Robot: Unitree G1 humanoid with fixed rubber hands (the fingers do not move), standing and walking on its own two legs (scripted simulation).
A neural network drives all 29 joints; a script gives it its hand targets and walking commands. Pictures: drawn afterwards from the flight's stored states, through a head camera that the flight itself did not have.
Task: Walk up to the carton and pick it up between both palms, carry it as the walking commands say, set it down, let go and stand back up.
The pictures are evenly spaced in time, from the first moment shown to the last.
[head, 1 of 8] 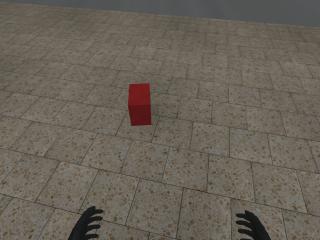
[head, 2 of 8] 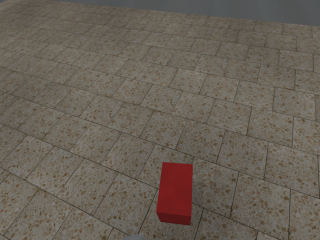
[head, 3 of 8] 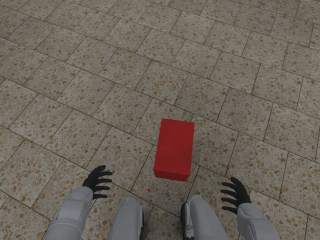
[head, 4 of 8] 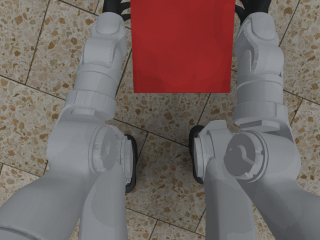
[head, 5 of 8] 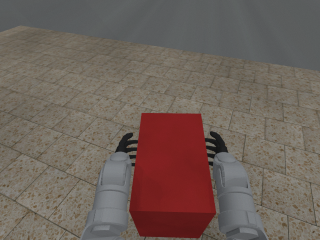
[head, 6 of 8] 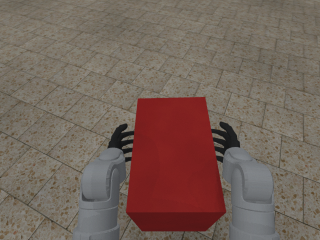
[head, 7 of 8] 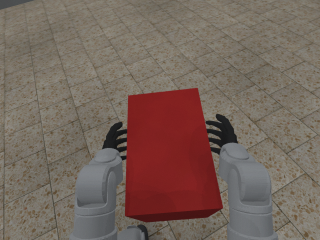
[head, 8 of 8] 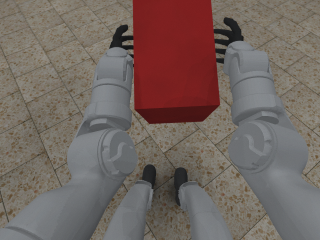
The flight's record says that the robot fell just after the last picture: yes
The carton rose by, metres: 0.69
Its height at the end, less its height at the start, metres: +0.66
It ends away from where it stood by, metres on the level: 2.43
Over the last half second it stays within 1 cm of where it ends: no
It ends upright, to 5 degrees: no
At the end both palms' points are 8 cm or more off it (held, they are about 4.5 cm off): no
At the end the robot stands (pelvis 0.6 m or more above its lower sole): yes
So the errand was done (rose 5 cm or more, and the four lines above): no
